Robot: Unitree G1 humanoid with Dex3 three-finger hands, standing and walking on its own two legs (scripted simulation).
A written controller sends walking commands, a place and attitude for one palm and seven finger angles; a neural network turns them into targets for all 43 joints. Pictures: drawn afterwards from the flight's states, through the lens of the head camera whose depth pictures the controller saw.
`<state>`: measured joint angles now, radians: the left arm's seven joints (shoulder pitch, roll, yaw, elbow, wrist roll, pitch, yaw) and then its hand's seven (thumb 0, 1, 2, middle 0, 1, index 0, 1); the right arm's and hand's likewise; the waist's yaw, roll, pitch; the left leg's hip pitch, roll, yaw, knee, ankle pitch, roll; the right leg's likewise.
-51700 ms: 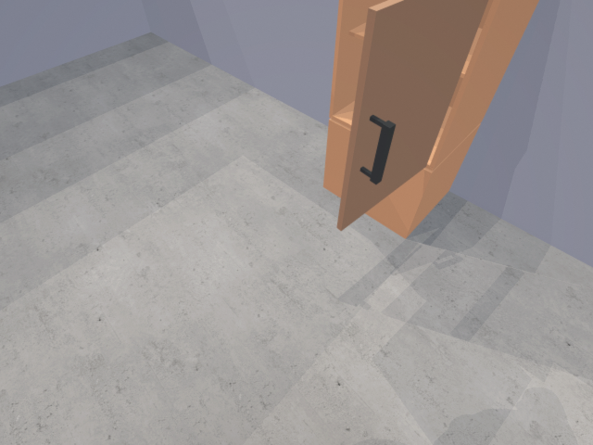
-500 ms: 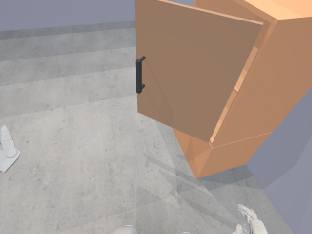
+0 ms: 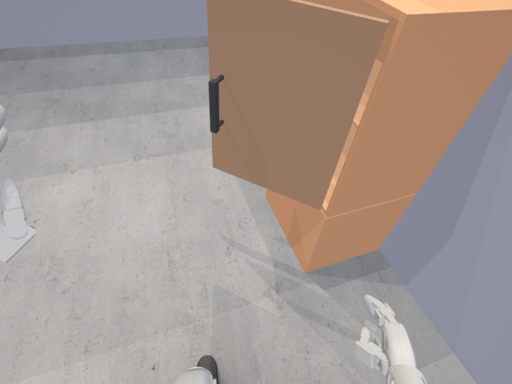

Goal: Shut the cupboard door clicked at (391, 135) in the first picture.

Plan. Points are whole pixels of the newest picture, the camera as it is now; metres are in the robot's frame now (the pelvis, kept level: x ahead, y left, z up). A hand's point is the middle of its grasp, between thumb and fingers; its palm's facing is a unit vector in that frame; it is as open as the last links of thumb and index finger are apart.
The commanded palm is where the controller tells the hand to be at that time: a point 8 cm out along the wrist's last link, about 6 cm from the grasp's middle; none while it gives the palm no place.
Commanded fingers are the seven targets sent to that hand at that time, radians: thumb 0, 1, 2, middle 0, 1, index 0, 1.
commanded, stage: stop stepping back and stand still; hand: left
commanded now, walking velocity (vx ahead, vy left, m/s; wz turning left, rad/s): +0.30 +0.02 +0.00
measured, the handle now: (217, 104) +0.85 +0.15 -0.03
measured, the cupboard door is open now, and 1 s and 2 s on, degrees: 44 44 44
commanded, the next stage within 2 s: let the arm hang, fingers relaxed in 0.68 s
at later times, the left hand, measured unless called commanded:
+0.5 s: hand out of the picture +0.15 +0.26 +0.22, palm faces +0.37 -0.79 -0.49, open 7.4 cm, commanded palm +0.08 +0.31 +0.20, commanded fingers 0.00 0.90 0.90 -0.20 -0.30 -0.20 -0.30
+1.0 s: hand out of the picture +0.07 +0.22 -0.11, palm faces -0.04 -0.97 -0.25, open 7.4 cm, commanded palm none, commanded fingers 0.00 0.90 0.90 -0.20 -0.30 -0.20 -0.30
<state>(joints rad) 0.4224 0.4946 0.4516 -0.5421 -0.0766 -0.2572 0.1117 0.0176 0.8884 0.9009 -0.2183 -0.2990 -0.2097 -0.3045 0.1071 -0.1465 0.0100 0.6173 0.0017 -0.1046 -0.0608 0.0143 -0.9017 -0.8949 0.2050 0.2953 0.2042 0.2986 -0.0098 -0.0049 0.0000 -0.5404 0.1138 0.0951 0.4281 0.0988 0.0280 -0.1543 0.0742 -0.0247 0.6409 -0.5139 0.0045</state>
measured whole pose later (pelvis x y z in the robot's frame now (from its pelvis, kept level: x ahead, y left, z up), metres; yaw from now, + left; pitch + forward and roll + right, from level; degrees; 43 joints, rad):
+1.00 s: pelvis -0.07 +0.04 +0.00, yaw +2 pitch -1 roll +1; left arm 0.25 0.21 -0.02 0.56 0.02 0.07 0.00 0.01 0.91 0.90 -0.20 -0.30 -0.19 -0.30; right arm 0.15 -0.26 0.01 0.73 -0.03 0.00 0.00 0.01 -0.91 -0.90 0.20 0.29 0.20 0.30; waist -0.05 0.01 0.05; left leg -0.41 0.00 0.07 0.66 -0.24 0.02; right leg -0.32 -0.02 -0.01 0.73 -0.36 -0.01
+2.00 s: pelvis -0.04 +0.07 +0.03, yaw +0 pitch -1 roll +0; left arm 0.30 0.16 0.00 1.14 0.02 0.00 0.03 0.01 0.91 0.90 -0.20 -0.30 -0.20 -0.30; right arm 0.26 -0.16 -0.02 1.13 -0.01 0.01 -0.02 0.01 -0.91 -0.90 0.20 0.29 0.20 0.30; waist -0.01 -0.01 0.03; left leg -0.22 -0.02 0.09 0.39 -0.15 0.05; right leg -0.12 -0.02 0.02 0.40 -0.26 0.02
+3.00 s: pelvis -0.02 +0.08 +0.00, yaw +12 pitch -1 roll -1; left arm 0.20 0.22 0.06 0.98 0.02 0.05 0.03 0.01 0.91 0.90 -0.21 -0.30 -0.20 -0.30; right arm 0.20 -0.19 -0.05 0.99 -0.03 0.04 0.01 0.01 -0.91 -0.90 0.20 0.29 0.20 0.30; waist -0.01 -0.05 0.14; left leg -0.37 -0.02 0.06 0.71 -0.30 0.06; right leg -0.28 -0.08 -0.09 0.92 -0.54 0.03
